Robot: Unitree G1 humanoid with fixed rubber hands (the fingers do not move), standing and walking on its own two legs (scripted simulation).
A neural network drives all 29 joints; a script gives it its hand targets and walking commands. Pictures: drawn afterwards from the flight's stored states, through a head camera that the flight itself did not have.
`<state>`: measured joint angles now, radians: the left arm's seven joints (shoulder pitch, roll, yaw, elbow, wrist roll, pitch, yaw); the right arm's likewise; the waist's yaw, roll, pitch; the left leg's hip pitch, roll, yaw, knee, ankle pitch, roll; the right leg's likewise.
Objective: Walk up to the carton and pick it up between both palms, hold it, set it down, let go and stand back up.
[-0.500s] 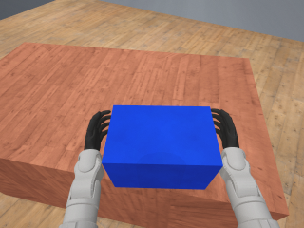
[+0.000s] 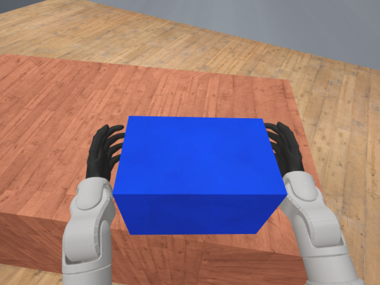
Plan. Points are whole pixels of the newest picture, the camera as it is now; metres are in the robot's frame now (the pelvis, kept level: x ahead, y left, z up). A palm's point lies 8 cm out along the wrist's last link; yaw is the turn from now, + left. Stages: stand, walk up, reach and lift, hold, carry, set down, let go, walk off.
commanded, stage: reach and lift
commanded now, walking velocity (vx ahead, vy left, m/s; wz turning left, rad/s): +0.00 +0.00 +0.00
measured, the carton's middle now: (195, 177) +0.31 +0.01 +0.10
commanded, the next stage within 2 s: hold in 0.54 s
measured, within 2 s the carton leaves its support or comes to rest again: neither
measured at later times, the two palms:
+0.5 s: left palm (103, 144) +0.31 +0.16 +0.19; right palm (310, 145) +0.31 -0.18 +0.19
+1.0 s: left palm (97, 141) +0.33 +0.18 +0.19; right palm (297, 142) +0.33 -0.17 +0.18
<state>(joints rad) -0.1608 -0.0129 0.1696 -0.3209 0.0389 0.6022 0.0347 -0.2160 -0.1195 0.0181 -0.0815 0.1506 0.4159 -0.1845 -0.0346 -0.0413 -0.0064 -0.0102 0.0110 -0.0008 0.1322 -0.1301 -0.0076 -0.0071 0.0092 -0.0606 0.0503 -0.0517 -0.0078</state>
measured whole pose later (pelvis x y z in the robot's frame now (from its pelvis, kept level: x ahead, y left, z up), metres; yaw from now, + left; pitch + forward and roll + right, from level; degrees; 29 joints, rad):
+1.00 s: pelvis -0.03 +0.01 +0.00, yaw +0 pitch -2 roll +0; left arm -0.50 -0.04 0.37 -0.30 0.24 0.88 -0.15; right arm -0.55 -0.09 -0.05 0.02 0.12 0.58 -0.16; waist -0.09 -0.02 0.07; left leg 0.11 -0.01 0.01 -0.09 0.02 0.00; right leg 0.07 -0.01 -0.05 -0.09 0.06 0.00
